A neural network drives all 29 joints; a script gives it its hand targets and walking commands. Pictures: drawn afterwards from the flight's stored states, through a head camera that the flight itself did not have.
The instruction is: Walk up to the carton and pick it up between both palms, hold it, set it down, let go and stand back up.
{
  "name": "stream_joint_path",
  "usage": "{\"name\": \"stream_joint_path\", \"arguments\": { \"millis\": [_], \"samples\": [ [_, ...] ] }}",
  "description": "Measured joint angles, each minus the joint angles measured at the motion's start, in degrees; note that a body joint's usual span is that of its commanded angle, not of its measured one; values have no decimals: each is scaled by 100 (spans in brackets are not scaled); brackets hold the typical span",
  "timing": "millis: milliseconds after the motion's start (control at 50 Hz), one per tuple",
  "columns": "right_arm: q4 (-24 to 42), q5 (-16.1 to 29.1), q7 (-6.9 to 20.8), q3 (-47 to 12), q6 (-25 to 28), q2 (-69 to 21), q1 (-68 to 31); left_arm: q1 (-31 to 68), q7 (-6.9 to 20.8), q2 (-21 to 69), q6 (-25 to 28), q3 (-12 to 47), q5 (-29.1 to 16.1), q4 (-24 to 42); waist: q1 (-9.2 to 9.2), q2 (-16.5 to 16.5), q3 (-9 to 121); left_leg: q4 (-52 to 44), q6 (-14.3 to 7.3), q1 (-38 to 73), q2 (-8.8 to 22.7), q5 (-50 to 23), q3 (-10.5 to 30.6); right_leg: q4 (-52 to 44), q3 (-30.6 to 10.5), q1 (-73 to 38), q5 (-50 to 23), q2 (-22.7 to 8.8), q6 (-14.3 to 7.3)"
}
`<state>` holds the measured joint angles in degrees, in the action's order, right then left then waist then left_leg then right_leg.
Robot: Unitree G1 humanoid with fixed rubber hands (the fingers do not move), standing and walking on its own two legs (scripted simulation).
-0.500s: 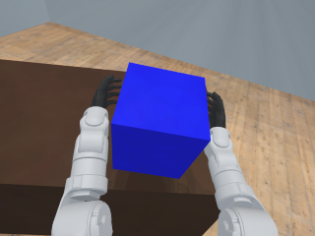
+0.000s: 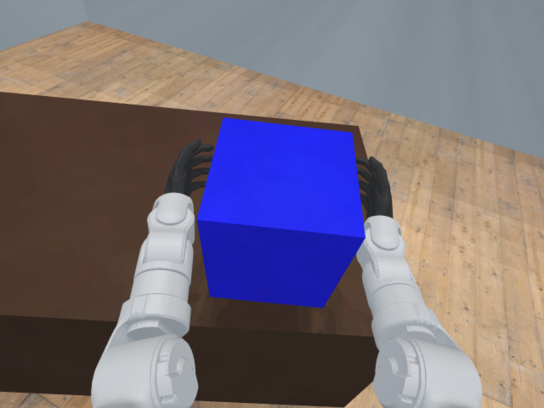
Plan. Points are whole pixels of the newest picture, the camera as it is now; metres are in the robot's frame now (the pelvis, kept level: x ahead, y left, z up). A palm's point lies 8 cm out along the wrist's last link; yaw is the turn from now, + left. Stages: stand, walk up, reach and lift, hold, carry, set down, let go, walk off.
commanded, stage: set down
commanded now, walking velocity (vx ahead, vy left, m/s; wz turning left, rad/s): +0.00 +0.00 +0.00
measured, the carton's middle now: (276, 219) +0.42 +0.02 +0.05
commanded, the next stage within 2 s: none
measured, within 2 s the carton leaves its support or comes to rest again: neither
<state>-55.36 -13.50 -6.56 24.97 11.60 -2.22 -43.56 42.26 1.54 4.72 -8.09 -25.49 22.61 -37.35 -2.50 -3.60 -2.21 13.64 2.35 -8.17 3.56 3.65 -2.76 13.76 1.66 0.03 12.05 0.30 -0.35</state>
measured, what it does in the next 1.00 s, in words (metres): stands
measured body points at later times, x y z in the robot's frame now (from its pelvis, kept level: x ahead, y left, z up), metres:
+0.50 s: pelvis +0.01 +0.00 +0.00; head +0.05 +0.02 +0.45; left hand +0.43 +0.17 +0.08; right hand +0.44 -0.14 +0.09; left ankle +0.04 +0.15 -0.75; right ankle -0.05 -0.11 -0.75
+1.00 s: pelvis +0.01 +0.01 +0.00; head +0.08 +0.02 +0.44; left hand +0.44 +0.16 +0.05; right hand +0.45 -0.14 +0.06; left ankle +0.04 +0.15 -0.75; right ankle -0.05 -0.11 -0.75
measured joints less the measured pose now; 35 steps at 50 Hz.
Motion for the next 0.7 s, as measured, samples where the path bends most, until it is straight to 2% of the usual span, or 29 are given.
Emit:
{"name": "stream_joint_path", "arguments": {
  "millis": [220, 540, 700],
  "samples": [
    [71, -65, 26, 55, 71, -29, 37, -10, -28, -8, 383, -115, -114, -308, -32, 124, 99, 34, -1, -309, 30, 36, -102, 121, -98, 394, 41, 11, 5],
    [-109, -578, 210, 549, 151, -73, -224, 119, -88, 7, 765, -428, 3, -714, -108, 60, 147, 73, 12, -646, 53, 57, -155, 185, -137, 766, 59, 23, -3],
    [-108, -741, 294, 700, 250, -114, -245, 68, -169, -19, 1034, -429, -83, -893, -93, 161, 368, 200, 1, -1093, 83, 71, -184, 298, -164, 1225, 48, 42, 3]
  ]
}}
